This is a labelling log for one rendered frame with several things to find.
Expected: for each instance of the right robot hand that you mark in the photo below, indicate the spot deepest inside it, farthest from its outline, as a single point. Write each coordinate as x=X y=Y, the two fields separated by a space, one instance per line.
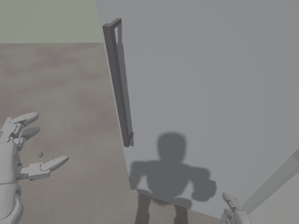
x=237 y=215

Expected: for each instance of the robot left forearm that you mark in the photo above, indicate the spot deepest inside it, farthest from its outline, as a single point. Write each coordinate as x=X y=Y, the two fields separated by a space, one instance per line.
x=11 y=207

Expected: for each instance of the fridge door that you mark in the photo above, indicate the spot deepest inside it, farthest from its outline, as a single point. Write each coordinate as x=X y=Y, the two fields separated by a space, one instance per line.
x=211 y=92

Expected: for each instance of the left robot hand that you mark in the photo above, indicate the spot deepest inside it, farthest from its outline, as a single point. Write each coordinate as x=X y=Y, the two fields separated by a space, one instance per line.
x=12 y=141

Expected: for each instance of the handle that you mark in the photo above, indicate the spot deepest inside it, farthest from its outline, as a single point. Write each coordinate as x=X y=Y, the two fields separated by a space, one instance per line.
x=112 y=53

